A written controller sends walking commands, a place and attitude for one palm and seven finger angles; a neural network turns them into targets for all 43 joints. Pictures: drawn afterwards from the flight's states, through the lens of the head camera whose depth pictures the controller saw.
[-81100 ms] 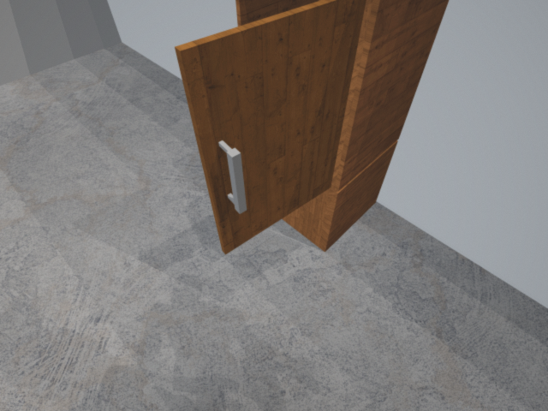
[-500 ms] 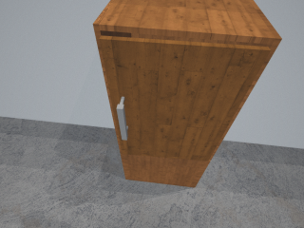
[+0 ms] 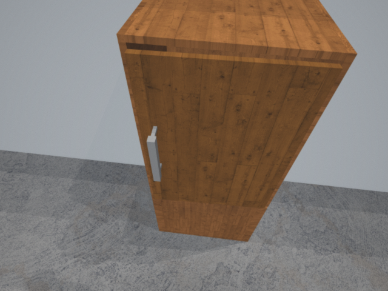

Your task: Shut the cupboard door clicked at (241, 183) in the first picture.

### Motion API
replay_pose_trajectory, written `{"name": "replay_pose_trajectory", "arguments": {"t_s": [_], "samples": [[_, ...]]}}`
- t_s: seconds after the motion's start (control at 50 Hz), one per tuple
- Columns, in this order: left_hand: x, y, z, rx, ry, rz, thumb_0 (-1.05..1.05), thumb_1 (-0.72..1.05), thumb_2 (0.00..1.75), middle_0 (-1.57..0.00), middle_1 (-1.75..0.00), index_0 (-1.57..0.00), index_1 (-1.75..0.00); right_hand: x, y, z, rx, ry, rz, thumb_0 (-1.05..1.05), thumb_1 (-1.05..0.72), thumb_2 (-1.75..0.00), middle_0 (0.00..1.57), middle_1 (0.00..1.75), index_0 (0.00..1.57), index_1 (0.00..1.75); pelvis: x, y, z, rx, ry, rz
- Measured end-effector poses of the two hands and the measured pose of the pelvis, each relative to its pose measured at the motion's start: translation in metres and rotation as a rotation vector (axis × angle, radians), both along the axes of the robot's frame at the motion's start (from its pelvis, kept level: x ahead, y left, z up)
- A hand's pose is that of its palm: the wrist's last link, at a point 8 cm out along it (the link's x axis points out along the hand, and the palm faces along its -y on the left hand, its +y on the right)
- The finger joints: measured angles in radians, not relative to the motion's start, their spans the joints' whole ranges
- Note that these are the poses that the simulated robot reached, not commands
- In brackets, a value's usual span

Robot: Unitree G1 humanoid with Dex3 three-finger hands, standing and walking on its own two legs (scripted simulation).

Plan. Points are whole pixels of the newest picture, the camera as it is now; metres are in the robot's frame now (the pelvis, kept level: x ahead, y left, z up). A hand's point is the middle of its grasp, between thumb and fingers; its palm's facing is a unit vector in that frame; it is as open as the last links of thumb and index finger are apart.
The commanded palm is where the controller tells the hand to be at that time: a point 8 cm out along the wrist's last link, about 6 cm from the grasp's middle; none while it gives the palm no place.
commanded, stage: raise the hand and make a fist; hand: left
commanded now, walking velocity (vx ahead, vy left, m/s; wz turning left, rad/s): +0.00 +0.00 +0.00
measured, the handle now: (156, 155) +0.46 +0.14 -0.04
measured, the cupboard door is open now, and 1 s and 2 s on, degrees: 2 2 2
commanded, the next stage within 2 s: bring the fist close to the handle in 1.96 s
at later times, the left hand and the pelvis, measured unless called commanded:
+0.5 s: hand out of the picture +0.11 +0.19 -0.09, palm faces +0.05 -1.00 +0.01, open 6.0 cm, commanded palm +0.11 +0.24 -0.06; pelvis -0.06 -0.03 -0.12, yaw +3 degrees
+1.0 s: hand (94, 285) +0.14 +0.21 -0.06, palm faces -0.01 -1.00 -0.01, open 3.7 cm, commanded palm +0.12 +0.26 -0.05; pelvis -0.06 +0.01 -0.11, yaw +2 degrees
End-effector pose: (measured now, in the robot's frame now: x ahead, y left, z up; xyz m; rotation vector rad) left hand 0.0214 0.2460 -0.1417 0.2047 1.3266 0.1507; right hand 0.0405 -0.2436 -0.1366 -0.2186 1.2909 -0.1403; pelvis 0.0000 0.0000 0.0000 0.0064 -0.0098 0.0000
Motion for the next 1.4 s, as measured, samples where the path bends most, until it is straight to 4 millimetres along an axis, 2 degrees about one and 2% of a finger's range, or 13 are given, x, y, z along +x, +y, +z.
{"name": "replay_pose_trajectory", "arguments": {"t_s": [0.06,0.08,0.18,0.22,0.26,0.32,0.44,0.52,0.68,0.86,1.02,1.22,1.4], "samples": [[0.001,0.0,0.0,0.009,-0.002,-0.003,0.0,0.91,0.9,-0.2,-0.3,-0.2,-0.3,-0.003,-0.001,-0.001,-0.001,0.006,-0.005,0.0,-0.91,-0.89,0.2,0.3,0.21,0.3,0.0,0.0,-0.001,-0.006,0.003,0.001],[0.011,0.004,0.005,0.002,-0.069,0.069,0.01,0.9,0.9,-0.2,-0.3,-0.2,-0.3,-0.001,-0.002,0.001,-0.015,-0.028,-0.002,0.0,-0.91,-0.89,0.2,0.3,0.21,0.3,-0.002,-0.001,-0.002,-0.006,-0.002,0.006],[0.099,0.01,0.094,0.022,-0.776,0.095,0.02,0.91,0.9,-0.22,-0.32,-0.22,-0.32,0.027,-0.009,0.013,-0.031,-0.361,0.019,0.01,-0.91,-0.89,0.2,0.3,0.21,0.3,-0.01,-0.005,-0.015,0.006,0.031,0.063],[0.122,0.008,0.115,-0.004,-1.002,0.069,0.01,0.91,0.9,-0.24,-0.34,-0.24,-0.34,0.043,-0.012,0.012,-0.02,-0.461,0.044,0.01,-0.9,-0.89,0.2,0.3,0.21,0.3,-0.018,-0.008,-0.026,0.005,0.08,0.07],[0.133,0.004,0.121,-0.054,-1.162,0.013,0.01,0.91,0.9,-0.26,-0.36,-0.26,-0.36,0.061,-0.016,0.009,-0.013,-0.543,0.073,0.01,-0.9,-0.89,0.2,0.3,0.21,0.3,-0.028,-0.012,-0.039,-0.002,0.131,0.063],[0.127,-0.005,0.107,-0.136,-1.311,-0.133,0.0,0.91,0.9,-0.3,-0.41,-0.3,-0.41,0.087,-0.022,0.003,-0.017,-0.659,0.121,0.01,-0.9,-0.89,0.2,0.3,0.21,0.3,-0.041,-0.02,-0.066,0.001,0.207,0.048],[0.082,-0.007,0.057,-0.226,-1.268,-0.135,0.01,0.9,0.9,-0.4,-0.51,-0.4,-0.52,0.123,-0.025,-0.011,-0.038,-0.81,0.18,0.01,-0.9,-0.89,0.2,0.3,0.21,0.3,-0.058,-0.027,-0.112,-0.022,0.252,0.049],[0.065,-0.003,0.059,-0.177,-1.283,-0.096,0.02,0.9,0.9,-0.47,-0.59,-0.47,-0.6,0.127,-0.012,-0.022,-0.034,-0.812,0.202,0.01,-0.91,-0.89,0.2,0.3,0.2,0.3,-0.063,-0.027,-0.122,-0.047,0.248,0.059],[0.095,0.001,0.075,-0.22,-1.291,-0.185,0.02,0.9,0.9,-0.62,-0.75,-0.62,-0.75,0.095,0.016,-0.044,0.009,-0.69,0.168,0.01,-0.9,-0.89,0.2,0.3,0.21,0.3,-0.065,-0.019,-0.119,-0.08,0.262,0.061],[0.107,0.013,0.082,-0.218,-1.244,-0.152,0.02,0.9,0.9,-0.78,-0.93,-0.78,-0.93,0.062,0.021,-0.041,-0.012,-0.597,0.097,0.01,-0.9,-0.89,0.21,0.3,0.21,0.3,-0.058,0.001,-0.106,-0.079,0.275,0.042],[0.101,0.018,0.082,-0.209,-1.264,-0.159,0.02,0.9,0.9,-0.92,-1.09,-0.92,-1.09,0.073,0.026,-0.03,-0.049,-0.616,0.146,0.01,-0.9,-0.89,0.21,0.3,0.21,0.3,-0.058,0.015,-0.107,-0.091,0.275,0.048],[0.102,0.021,0.095,-0.192,-1.282,-0.163,0.02,0.9,0.9,-1.11,-1.29,-1.11,-1.29,0.098,0.049,-0.01,-0.01,-0.691,0.201,0.01,-0.9,-0.89,0.21,0.3,0.21,0.3,-0.058,0.02,-0.101,-0.098,0.254,0.055],[0.105,0.02,0.1,-0.185,-1.274,-0.171,0.02,0.9,0.9,-1.25,-1.44,-1.25,-1.45,0.095,0.052,-0.009,0.015,-0.678,0.219,0.01,-0.9,-0.89,0.21,0.3,0.21,0.3,-0.057,0.015,-0.096,-0.097,0.242,0.062]]}}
